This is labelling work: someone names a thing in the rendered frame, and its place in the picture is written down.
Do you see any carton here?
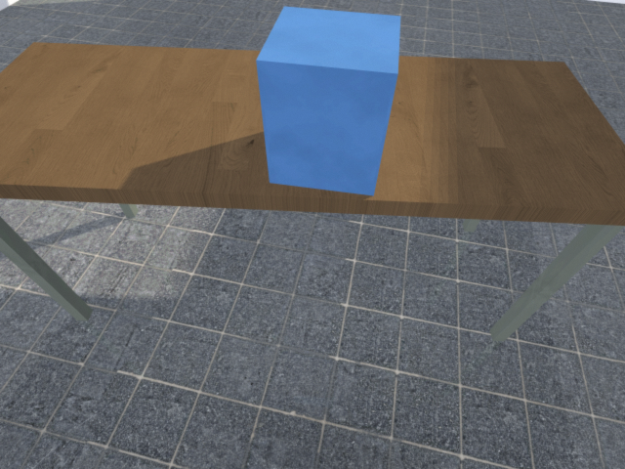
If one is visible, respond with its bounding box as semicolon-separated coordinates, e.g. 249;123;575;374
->
256;6;400;195

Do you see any table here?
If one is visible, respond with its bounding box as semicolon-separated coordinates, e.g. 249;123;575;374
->
0;42;625;341

